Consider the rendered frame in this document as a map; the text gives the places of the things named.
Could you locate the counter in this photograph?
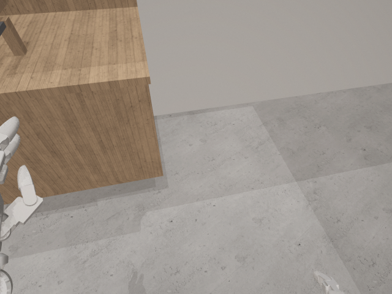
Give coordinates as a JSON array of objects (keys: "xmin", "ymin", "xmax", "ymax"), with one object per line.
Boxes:
[{"xmin": 0, "ymin": 0, "xmax": 163, "ymax": 205}]

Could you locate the robot left forearm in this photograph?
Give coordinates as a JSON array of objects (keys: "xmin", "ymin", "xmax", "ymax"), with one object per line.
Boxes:
[{"xmin": 0, "ymin": 253, "xmax": 13, "ymax": 294}]

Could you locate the robot right hand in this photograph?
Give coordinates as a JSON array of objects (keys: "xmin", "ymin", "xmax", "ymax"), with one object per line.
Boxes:
[{"xmin": 313, "ymin": 271, "xmax": 345, "ymax": 294}]

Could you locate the robot left hand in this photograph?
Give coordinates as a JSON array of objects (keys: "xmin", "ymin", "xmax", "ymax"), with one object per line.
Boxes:
[{"xmin": 0, "ymin": 116, "xmax": 43, "ymax": 251}]

